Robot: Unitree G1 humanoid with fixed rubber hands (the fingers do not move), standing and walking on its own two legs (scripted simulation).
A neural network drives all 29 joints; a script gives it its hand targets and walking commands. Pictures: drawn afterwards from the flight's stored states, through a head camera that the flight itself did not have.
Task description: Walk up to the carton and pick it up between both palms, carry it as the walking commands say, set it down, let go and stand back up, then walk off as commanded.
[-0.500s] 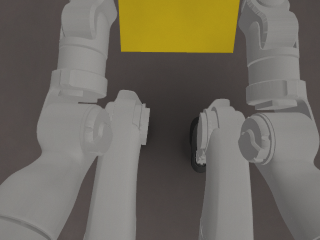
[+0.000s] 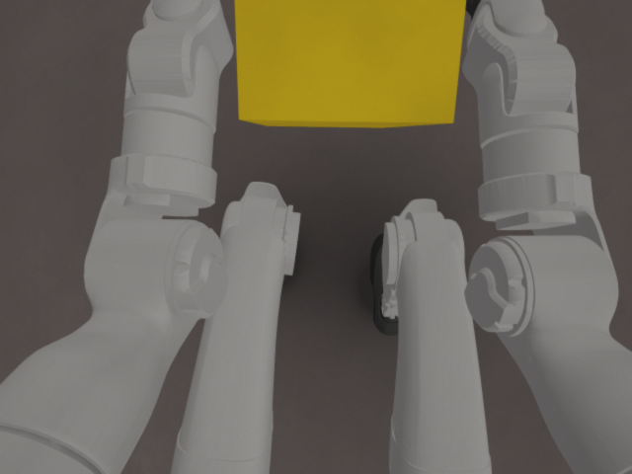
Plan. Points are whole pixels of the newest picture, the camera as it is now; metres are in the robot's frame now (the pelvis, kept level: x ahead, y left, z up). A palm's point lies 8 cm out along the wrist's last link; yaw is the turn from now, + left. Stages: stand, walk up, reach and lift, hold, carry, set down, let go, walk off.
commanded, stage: reach and lift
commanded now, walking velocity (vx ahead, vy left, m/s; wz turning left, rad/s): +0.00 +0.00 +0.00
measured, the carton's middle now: (335, 9) +0.55 +0.03 -0.17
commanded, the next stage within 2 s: none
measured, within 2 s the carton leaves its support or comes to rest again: neither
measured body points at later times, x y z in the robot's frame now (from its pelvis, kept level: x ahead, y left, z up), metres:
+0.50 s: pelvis +0.00 +0.00 +0.05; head +0.29 +0.01 +0.38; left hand +0.53 +0.16 +0.00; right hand +0.53 -0.11 -0.02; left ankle +0.17 +0.14 -0.44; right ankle +0.13 -0.11 -0.44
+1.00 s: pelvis +0.08 +0.01 +0.15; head +0.24 +0.00 +0.57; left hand +0.51 +0.17 +0.11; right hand +0.52 -0.10 +0.10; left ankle +0.17 +0.14 -0.44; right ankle +0.13 -0.11 -0.44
